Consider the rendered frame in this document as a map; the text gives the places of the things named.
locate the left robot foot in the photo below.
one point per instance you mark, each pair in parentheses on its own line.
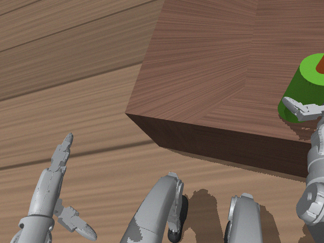
(175,237)

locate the left robot arm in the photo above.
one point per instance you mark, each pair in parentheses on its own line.
(34,229)

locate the right robot hand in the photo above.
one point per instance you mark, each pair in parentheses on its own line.
(305,112)

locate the right robot arm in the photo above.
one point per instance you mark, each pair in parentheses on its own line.
(310,206)

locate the left robot hand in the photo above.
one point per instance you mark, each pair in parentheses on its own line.
(46,201)

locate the bottle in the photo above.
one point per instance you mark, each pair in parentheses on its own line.
(307,86)

